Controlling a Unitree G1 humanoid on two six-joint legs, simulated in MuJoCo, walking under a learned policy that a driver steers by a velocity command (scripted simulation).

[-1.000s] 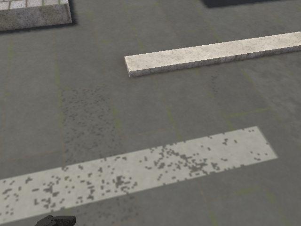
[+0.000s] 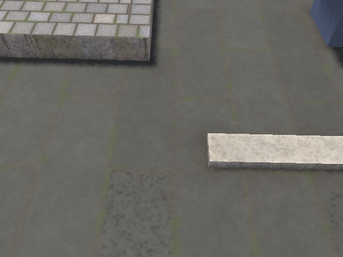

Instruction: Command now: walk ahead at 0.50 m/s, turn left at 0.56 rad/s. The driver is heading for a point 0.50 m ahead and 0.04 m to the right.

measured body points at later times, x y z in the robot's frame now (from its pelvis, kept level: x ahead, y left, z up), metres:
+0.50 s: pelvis +0.19 -0.04 +0.00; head +0.22 -0.05 +0.44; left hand +0.26 +0.22 -0.12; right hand +0.31 -0.28 -0.14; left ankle +0.13 +0.08 -0.69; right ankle +0.29 -0.11 -0.74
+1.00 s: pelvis +0.26 -0.04 +0.00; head +0.26 -0.05 +0.45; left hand +0.27 +0.23 -0.12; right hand +0.32 -0.30 -0.15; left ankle +0.18 +0.07 -0.71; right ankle +0.26 -0.13 -0.74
